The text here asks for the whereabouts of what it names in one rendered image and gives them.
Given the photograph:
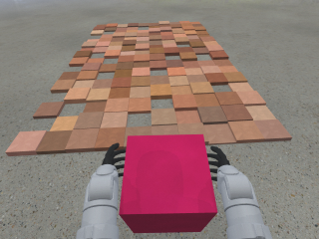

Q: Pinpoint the right robot forearm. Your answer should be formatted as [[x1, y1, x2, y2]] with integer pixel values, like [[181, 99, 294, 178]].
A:
[[216, 164, 273, 239]]

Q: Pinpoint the left robot forearm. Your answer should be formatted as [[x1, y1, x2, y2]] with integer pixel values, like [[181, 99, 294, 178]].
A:
[[76, 164, 120, 239]]

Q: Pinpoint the left robot hand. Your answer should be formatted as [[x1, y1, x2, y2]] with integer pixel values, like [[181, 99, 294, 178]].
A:
[[102, 142, 126, 177]]

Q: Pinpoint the carton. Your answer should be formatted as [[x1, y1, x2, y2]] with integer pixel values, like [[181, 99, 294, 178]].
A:
[[119, 134, 217, 233]]

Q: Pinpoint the right robot hand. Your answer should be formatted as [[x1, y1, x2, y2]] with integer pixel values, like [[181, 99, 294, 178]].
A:
[[207, 146, 230, 181]]

